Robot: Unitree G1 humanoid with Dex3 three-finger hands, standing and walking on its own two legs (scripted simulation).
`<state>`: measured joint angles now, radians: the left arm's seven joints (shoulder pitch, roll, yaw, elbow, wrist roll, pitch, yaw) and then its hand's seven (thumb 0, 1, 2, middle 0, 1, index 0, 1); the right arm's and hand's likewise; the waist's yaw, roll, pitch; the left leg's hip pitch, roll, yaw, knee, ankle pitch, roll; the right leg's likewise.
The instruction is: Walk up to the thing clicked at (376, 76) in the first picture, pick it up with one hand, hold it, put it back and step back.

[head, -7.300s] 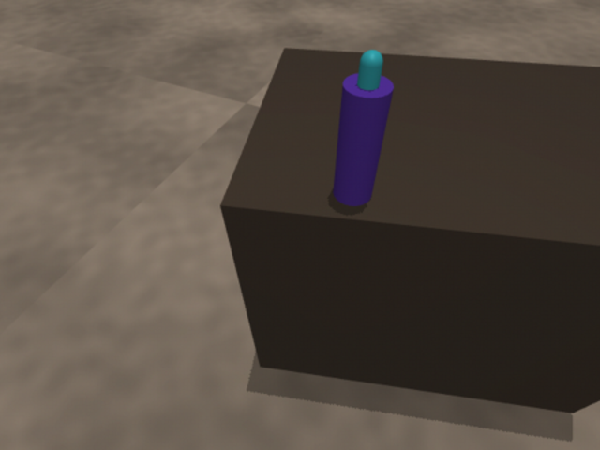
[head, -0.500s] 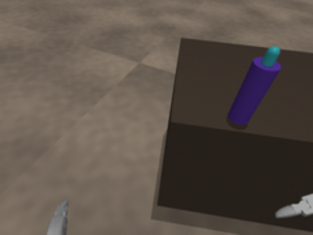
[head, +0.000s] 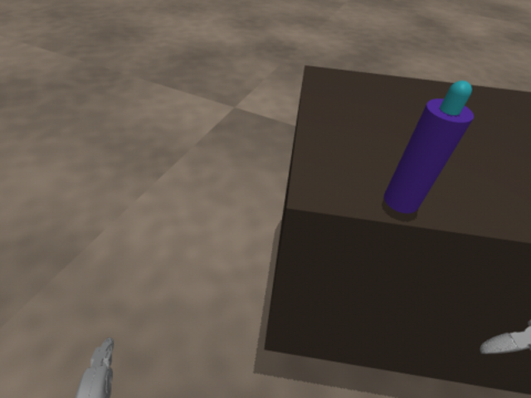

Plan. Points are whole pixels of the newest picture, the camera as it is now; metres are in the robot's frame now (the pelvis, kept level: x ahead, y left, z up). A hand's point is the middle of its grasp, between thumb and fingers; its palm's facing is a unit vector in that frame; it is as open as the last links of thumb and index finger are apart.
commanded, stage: rise first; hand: right
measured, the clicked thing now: (427, 150) +0.46 -0.28 +0.15
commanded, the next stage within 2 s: go down in 0.28 s
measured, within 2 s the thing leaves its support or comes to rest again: neither
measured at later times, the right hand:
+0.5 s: hand out of the picture +0.19 -0.26 +0.20, palm faces +0.45 +0.79 -0.41, open 17.2 cm
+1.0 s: hand out of the picture +0.26 -0.37 +0.21, palm faces +0.38 +0.90 -0.20, open 17.1 cm
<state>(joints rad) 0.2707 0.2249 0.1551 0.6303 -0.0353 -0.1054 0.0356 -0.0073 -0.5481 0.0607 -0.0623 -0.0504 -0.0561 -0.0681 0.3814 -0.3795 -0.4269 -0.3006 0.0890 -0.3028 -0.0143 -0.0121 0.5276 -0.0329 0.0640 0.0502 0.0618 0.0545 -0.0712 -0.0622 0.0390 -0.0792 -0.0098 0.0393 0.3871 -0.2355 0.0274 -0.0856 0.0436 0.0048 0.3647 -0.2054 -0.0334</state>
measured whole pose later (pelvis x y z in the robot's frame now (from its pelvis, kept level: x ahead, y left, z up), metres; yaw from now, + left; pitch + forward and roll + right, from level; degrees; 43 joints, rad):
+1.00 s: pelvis +0.00 -0.01 +0.00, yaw +0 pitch -1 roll +0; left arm 0.22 0.23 0.03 0.72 -0.04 -0.14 0.16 -0.01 -0.51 0.03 -0.05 -0.05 -0.07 -0.04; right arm -0.09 -0.62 -0.65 0.29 0.30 -0.05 0.36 -0.01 0.44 -0.05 0.06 0.05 0.06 0.05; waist -0.03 -0.04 -0.05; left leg -0.13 -0.01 0.04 0.39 -0.24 0.02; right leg -0.16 0.04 0.01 0.40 -0.22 -0.04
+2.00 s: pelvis +0.01 +0.00 +0.00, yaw +0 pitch +5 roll +1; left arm 0.29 0.30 -0.09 0.59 0.00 -0.21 0.27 -0.01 -0.54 0.07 -0.05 -0.04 -0.05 -0.05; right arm -0.47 -0.94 -0.74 0.91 0.24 0.11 0.58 -0.01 0.50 -0.03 0.06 0.04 0.06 0.05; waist 0.01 -0.02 -0.08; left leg -0.26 -0.03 0.05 0.42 -0.24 0.03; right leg -0.31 0.02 0.01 0.47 -0.25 -0.03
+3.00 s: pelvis -0.01 -0.01 -0.01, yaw +0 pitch +6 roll +2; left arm 0.25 0.29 -0.12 0.65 0.00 -0.20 0.27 -0.01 -0.54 0.06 -0.05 -0.04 -0.05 -0.05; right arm -0.55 -1.01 -0.73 1.00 0.22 0.08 0.60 -0.01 0.55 -0.04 0.06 0.04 0.06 0.05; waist 0.01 -0.02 -0.06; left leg -0.33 -0.03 0.05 0.45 -0.23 0.02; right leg -0.38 0.02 0.01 0.53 -0.25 -0.04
